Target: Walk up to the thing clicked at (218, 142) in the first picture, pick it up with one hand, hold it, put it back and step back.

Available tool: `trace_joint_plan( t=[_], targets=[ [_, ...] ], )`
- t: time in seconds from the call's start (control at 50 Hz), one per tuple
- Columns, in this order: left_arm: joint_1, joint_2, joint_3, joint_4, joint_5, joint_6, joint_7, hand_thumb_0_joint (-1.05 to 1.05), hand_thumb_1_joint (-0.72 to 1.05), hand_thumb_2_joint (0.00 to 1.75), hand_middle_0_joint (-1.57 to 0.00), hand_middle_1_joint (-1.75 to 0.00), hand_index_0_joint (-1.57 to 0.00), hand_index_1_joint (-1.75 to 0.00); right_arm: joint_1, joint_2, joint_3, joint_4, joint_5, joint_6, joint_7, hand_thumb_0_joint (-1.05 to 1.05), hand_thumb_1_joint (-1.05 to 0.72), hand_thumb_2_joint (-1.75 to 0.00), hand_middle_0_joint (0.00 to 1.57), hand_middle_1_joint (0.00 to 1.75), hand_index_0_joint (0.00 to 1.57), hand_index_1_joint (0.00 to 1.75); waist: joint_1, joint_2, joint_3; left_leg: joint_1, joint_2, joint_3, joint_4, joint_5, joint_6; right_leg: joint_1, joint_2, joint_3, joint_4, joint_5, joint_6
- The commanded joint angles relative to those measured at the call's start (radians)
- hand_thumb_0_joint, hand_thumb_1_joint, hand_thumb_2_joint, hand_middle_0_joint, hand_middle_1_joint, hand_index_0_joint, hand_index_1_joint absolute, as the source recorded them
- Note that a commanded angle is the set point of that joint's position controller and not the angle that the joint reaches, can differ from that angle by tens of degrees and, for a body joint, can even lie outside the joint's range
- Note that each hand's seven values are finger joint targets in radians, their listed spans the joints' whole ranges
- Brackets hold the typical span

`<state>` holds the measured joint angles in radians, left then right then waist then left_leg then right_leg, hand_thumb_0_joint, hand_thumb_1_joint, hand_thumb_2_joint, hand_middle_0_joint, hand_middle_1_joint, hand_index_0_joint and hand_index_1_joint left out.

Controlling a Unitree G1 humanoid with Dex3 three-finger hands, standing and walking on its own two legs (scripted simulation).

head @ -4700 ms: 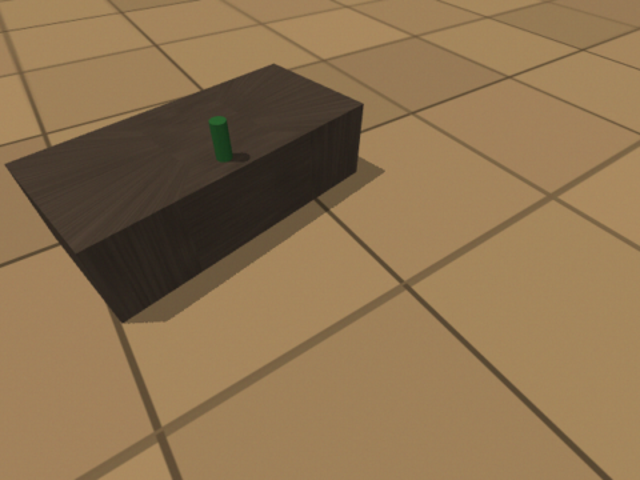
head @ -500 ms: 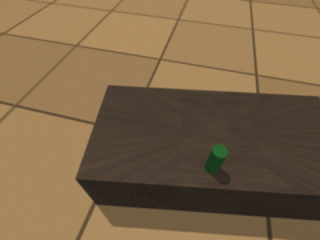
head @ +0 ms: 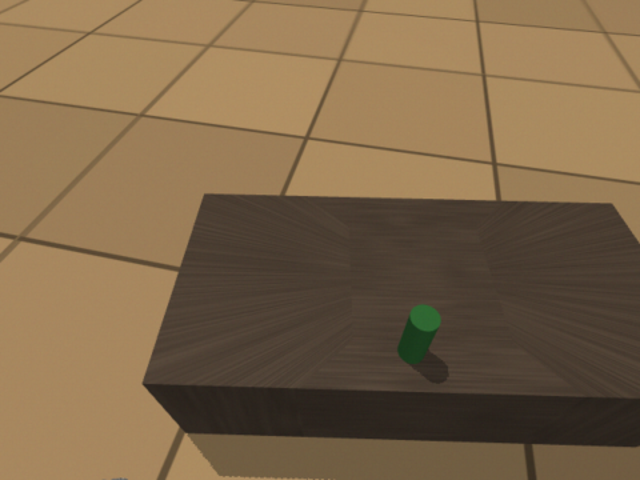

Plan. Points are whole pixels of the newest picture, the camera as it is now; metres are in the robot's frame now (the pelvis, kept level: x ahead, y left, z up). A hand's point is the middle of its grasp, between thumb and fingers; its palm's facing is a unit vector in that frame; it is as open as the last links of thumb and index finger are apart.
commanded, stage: walk up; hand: right
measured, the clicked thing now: (417, 335) +0.47 -0.21 -0.31
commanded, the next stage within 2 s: stand in 0.58 s
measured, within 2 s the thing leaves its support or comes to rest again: neither
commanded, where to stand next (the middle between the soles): +0.06 +0.02 m, yaw -1 degrees
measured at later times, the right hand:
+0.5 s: hand out of the picture +0.08 -0.26 -0.15, palm faces +0.02 +0.94 -0.34, open 7.4 cm
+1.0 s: hand out of the picture +0.08 -0.26 -0.15, palm faces +0.01 +0.95 -0.32, open 7.4 cm
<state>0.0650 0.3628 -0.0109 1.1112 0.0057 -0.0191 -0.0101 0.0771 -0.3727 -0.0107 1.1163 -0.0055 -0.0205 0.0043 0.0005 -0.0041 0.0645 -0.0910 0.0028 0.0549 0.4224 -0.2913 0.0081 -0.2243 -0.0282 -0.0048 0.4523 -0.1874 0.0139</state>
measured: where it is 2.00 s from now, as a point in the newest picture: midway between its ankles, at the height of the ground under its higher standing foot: outside the picture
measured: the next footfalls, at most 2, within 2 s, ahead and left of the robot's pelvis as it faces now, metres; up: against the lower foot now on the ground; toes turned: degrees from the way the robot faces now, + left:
none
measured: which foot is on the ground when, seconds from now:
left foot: down 0.00-1.00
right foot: down 0.00-1.00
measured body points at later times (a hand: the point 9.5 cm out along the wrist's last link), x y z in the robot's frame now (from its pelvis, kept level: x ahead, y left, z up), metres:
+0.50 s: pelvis +0.01 -0.01 +0.00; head +0.02 -0.01 +0.45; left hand +0.11 +0.29 -0.12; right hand +0.08 -0.31 -0.13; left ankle -0.04 +0.11 -0.74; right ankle +0.04 -0.13 -0.74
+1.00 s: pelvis +0.00 -0.01 +0.01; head +0.01 -0.01 +0.46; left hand +0.10 +0.29 -0.12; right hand +0.08 -0.31 -0.13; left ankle -0.04 +0.11 -0.74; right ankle +0.04 -0.13 -0.74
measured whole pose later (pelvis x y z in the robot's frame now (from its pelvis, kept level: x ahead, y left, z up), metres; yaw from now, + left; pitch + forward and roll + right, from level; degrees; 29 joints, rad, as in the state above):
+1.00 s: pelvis +0.00 -0.01 +0.01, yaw +0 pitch -2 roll +0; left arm 0.08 0.34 -0.01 1.13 0.01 -0.01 0.00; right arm 0.09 -0.34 -0.01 1.16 -0.01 -0.01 0.01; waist -0.01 0.00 0.05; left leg -0.01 0.02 0.06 0.27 -0.22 -0.01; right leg -0.15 -0.01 -0.01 0.32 -0.12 0.00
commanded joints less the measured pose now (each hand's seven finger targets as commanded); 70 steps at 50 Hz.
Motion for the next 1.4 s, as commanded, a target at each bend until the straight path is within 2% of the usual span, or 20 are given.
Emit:
trace_joint_plan(
  t=[0.0,0.1,0.26,0.34,0.54,0.56,0.58,0.64,0.72,0.76,0.84,0.86,0.94,1.0,1.06,1.1,1.2,1.24,1.3,1.38],
  targets=[
    [-0.059,0.215,0.051,-0.047,0.001,-0.019,0.014,0.0,0.9,0.9,-0.2,-0.3,-0.2,-0.3,-0.048,-0.205,-0.046,-0.053,-0.006,-0.016,-0.01,0.0,-0.9,-0.9,0.2,0.3,0.2,0.3,0.0,-0.016,-0.099,-0.03,0.112,-0.081,-0.106,0.124,0.028,0.087,-0.103,0.097,-0.077,0.164,-0.048],
    [-0.064,0.209,0.056,-0.034,0.003,-0.02,0.015,0.0,0.9,0.9,-0.2,-0.3,-0.2,-0.3,-0.042,-0.199,-0.047,-0.039,-0.007,-0.013,-0.009,0.0,-0.9,-0.9,0.2,0.3,0.2,0.3,-0.003,-0.031,-0.094,-0.019,0.111,-0.079,-0.123,0.125,0.024,0.09,-0.102,0.106,-0.105,0.158,-0.042],
    [-0.051,0.201,0.062,-0.027,0.002,-0.019,0.017,0.0,0.9,0.9,-0.2,-0.3,-0.2,-0.3,-0.03,-0.194,-0.049,-0.031,-0.009,-0.013,-0.011,0.0,-0.9,-0.9,0.2,0.3,0.2,0.3,-0.003,-0.015,-0.115,0.025,0.121,-0.067,-0.129,0.195,0.017,0.096,-0.097,0.099,-0.106,0.214,-0.042],
    [-0.042,0.193,0.062,-0.027,0.005,-0.019,0.02,0.0,0.9,0.9,-0.2,-0.3,-0.2,-0.3,-0.029,-0.198,-0.054,-0.028,-0.008,-0.012,-0.014,0.0,-0.9,-0.9,0.2,0.3,0.2,0.3,-0.004,-0.015,-0.131,0.04,0.13,-0.06,-0.13,0.233,0.019,0.12,-0.099,0.092,-0.094,0.279,-0.045],
    [-0.062,0.192,0.063,-0.037,0.007,-0.016,0.021,0.0,0.9,0.9,-0.2,-0.3,-0.2,-0.3,-0.023,-0.189,-0.054,-0.036,-0.011,-0.008,-0.013,0.0,-0.9,-0.9,0.2,0.3,0.2,0.3,-0.007,-0.005,-0.082,0.012,0.129,-0.057,-0.153,0.172,0.017,0.096,-0.086,0.103,-0.106,0.222,-0.038],
    [-0.058,0.19,0.056,-0.037,-0.004,-0.016,0.023,0.0,0.9,0.9,-0.2,-0.3,-0.2,-0.3,-0.045,-0.171,-0.046,-0.038,-0.002,-0.007,-0.014,0.0,-0.9,-0.9,0.2,0.3,0.2,0.3,-0.002,-0.015,-0.07,0.007,0.142,-0.1,-0.179,0.249,0.005,0.1,-0.092,0.104,-0.118,0.254,-0.038],
    [-0.051,0.183,0.055,-0.038,-0.004,-0.016,0.023,0.0,0.9,0.9,-0.2,-0.3,-0.2,-0.3,-0.043,-0.181,-0.047,-0.042,-0.002,-0.007,-0.014,0.0,-0.9,-0.9,0.2,0.3,0.2,0.3,-0.004,0.005,-0.092,0.028,0.144,-0.088,-0.169,0.3,0.003,0.115,-0.098,0.106,-0.116,0.302,-0.039],
    [-0.048,0.183,0.055,-0.036,-0.004,-0.012,0.022,0.0,0.9,0.9,-0.2,-0.3,-0.2,-0.3,-0.039,-0.185,-0.046,-0.033,-0.002,-0.009,-0.017,0.0,-0.9,-0.9,0.2,0.3,0.2,0.3,-0.004,0.013,-0.107,0.045,0.148,-0.09,-0.177,0.329,-0.002,0.134,-0.095,0.099,-0.113,0.309,-0.04],
    [-0.046,0.183,0.053,-0.038,-0.001,-0.01,0.022,0.0,0.9,0.9,-0.2,-0.3,-0.2,-0.3,-0.039,-0.184,-0.046,-0.03,-0.002,-0.009,-0.016,0.0,-0.9,-0.9,0.2,0.3,0.2,0.3,-0.004,0.012,-0.112,0.04,0.146,-0.087,-0.188,0.301,-0.005,0.147,-0.097,0.096,-0.128,0.285,-0.038],
    [-0.044,0.187,0.05,-0.035,-0.001,-0.012,0.021,0.0,0.9,0.9,-0.2,-0.3,-0.2,-0.3,-0.043,-0.176,-0.043,-0.027,-0.002,-0.009,-0.012,0.0,-0.9,-0.9,0.2,0.3,0.2,0.3,-0.001,0.004,-0.099,0.036,0.141,-0.092,-0.199,0.237,-0.005,0.137,-0.097,0.097,-0.148,0.23,-0.033],
    [-0.055,0.189,0.049,-0.042,0.0,-0.015,0.022,0.0,0.9,0.9,-0.2,-0.3,-0.2,-0.3,-0.032,-0.18,-0.043,-0.024,-0.004,-0.008,-0.012,0.0,-0.9,-0.9,0.2,0.3,0.2,0.3,-0.01,0.011,-0.114,0.042,0.143,-0.09,-0.195,0.264,-0.005,0.145,-0.107,0.103,-0.145,0.277,-0.037],
    [-0.05,0.192,0.049,-0.039,-0.003,-0.014,0.022,0.0,0.9,0.9,-0.2,-0.3,-0.2,-0.3,-0.032,-0.177,-0.041,-0.022,-0.005,-0.009,-0.011,0.0,-0.9,-0.9,0.2,0.3,0.2,0.3,-0.006,0.012,-0.099,0.033,0.143,-0.094,-0.202,0.235,-0.007,0.14,-0.104,0.101,-0.15,0.242,-0.036],
    [-0.039,0.188,0.046,-0.038,0.0,-0.015,0.023,0.0,0.9,0.9,-0.2,-0.3,-0.2,-0.3,-0.034,-0.18,-0.042,-0.022,-0.004,-0.008,-0.011,0.0,-0.9,-0.9,0.2,0.3,0.2,0.3,-0.007,0.007,-0.111,0.051,0.147,-0.096,-0.195,0.255,-0.001,0.138,-0.106,0.097,-0.152,0.266,-0.035],
    [-0.045,0.196,0.047,-0.035,-0.003,-0.013,0.022,0.0,0.9,0.9,-0.2,-0.3,-0.2,-0.3,-0.026,-0.178,-0.04,-0.017,-0.006,-0.005,-0.01,0.0,-0.9,-0.9,0.2,0.3,0.2,0.3,-0.006,-0.002,-0.069,0.017,0.139,-0.097,-0.208,0.167,-0.001,0.115,-0.1,0.105,-0.176,0.166,-0.031],
    [-0.03,0.199,0.046,-0.033,0.001,-0.015,0.022,0.0,0.9,0.9,-0.2,-0.3,-0.2,-0.3,-0.025,-0.18,-0.042,-0.02,-0.006,-0.005,-0.007,0.0,-0.9,-0.9,0.2,0.3,0.2,0.3,-0.004,-0.009,-0.079,0.025,0.137,-0.1,-0.205,0.154,0.002,0.108,-0.101,0.104,-0.18,0.142,-0.031],
    [-0.03,0.201,0.045,-0.033,0.0,-0.016,0.022,0.0,0.9,0.9,-0.2,-0.3,-0.2,-0.3,-0.016,-0.176,-0.04,-0.018,-0.005,-0.004,-0.006,0.0,-0.9,-0.9,0.2,0.3,0.2,0.3,-0.007,-0.007,-0.072,0.022,0.138,-0.101,-0.204,0.135,0.004,0.106,-0.104,0.109,-0.184,0.14,-0.033],
    [-0.026,0.197,0.042,-0.036,0.0,-0.017,0.019,0.0,0.9,0.9,-0.2,-0.3,-0.2,-0.3,-0.011,-0.182,-0.039,-0.021,-0.008,-0.007,-0.008,0.0,-0.9,-0.9,0.2,0.3,0.2,0.3,-0.008,0.008,-0.086,0.024,0.141,-0.101,-0.198,0.174,0.003,0.112,-0.107,0.108,-0.171,0.182,-0.037],
    [-0.02,0.201,0.044,-0.032,0.0,-0.015,0.02,0.0,0.9,0.9,-0.2,-0.3,-0.2,-0.3,-0.014,-0.177,-0.037,-0.02,-0.007,-0.006,-0.007,0.0,-0.9,-0.9,0.2,0.3,0.2,0.3,0.0,0.003,-0.065,0.01,0.137,-0.105,-0.203,0.137,0.003,0.102,-0.103,0.106,-0.178,0.135,-0.034],
    [-0.019,0.211,0.044,-0.03,0.002,-0.013,0.021,0.0,0.9,0.9,-0.2,-0.3,-0.2,-0.3,-0.002,-0.177,-0.038,-0.02,-0.007,0.0,-0.005,0.0,-0.9,-0.9,0.2,0.3,0.2,0.3,-0.004,-0.022,-0.052,0.002,0.131,-0.104,-0.195,0.093,0.007,0.078,-0.1,0.115,-0.202,0.031,-0.031],
    [-0.013,0.203,0.04,-0.035,0.002,-0.015,0.02,0.0,0.9,0.9,-0.2,-0.3,-0.2,-0.3,0.002,-0.188,-0.042,-0.022,-0.008,-0.002,-0.006,0.0,-0.9,-0.9,0.2,0.3,0.2,0.3,-0.007,0.001,-0.083,0.019,0.134,-0.105,-0.182,0.132,0.008,0.093,-0.104,0.115,-0.184,0.101,-0.035]
  ],
)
